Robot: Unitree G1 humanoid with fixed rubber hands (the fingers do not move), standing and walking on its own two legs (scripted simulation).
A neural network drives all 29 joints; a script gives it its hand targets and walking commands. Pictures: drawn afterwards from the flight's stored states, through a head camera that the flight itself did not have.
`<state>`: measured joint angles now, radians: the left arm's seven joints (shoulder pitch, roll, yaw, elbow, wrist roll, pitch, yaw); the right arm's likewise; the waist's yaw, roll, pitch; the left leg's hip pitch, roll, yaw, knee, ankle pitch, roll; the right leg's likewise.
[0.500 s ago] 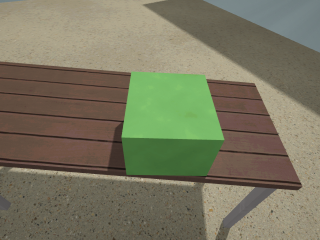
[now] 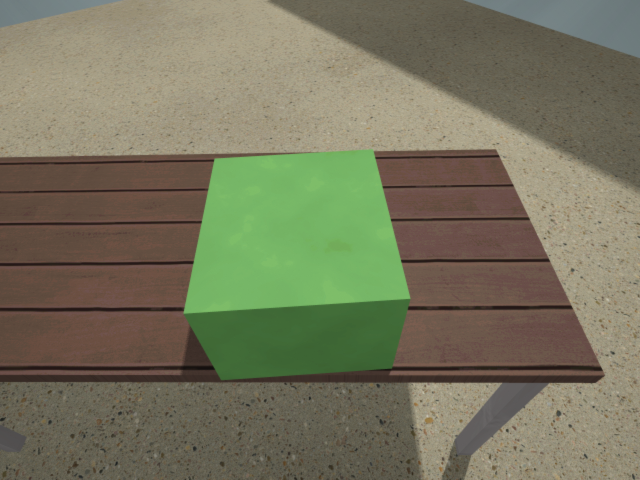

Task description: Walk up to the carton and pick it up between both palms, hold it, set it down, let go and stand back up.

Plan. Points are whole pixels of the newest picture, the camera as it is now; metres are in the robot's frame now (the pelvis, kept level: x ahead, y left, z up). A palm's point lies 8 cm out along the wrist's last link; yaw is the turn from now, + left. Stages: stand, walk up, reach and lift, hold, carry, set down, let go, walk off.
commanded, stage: walk up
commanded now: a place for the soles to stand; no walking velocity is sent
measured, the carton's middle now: (300, 260) +0.47 +0.04 -0.03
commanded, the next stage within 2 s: none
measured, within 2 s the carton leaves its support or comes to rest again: neither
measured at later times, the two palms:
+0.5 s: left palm out of the picture +0.01 +0.27 -0.14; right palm out of the picture -0.06 -0.22 -0.15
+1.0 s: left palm out of the picture +0.01 +0.25 -0.14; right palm out of the picture -0.05 -0.24 -0.15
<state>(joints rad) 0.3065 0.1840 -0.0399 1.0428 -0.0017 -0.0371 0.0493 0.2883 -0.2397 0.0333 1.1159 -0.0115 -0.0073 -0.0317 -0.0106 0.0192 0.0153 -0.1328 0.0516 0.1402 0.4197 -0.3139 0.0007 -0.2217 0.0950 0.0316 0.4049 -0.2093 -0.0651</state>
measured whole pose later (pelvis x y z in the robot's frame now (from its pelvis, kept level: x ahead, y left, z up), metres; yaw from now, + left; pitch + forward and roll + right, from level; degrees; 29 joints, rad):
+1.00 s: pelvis -0.02 +0.01 -0.01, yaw -6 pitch +1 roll +1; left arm 0.30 0.22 -0.03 1.05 0.00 -0.02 0.05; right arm 0.27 -0.26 0.03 1.11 -0.01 0.03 -0.03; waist 0.00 0.02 0.02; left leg -0.15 0.05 0.25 0.46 -0.33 0.02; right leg -0.30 0.11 0.13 0.51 -0.22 -0.05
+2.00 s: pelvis +0.00 -0.03 -0.01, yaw -3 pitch -1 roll +0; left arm 0.23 0.26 -0.01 1.06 0.01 0.00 0.02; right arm 0.39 -0.22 0.04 1.09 -0.02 -0.01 -0.03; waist -0.01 -0.02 0.02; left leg -0.09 0.07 0.07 0.47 -0.36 -0.04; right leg -0.30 -0.01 0.02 0.48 -0.17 0.01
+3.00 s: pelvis -0.02 -0.04 -0.01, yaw +10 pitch -1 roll -2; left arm 0.18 0.29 -0.02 0.99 0.01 0.03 0.01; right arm 0.33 -0.27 0.01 0.93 -0.02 -0.01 -0.02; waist 0.00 0.02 0.04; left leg -0.25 0.03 -0.17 0.60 -0.35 -0.05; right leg -0.30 -0.08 -0.21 0.52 -0.21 0.00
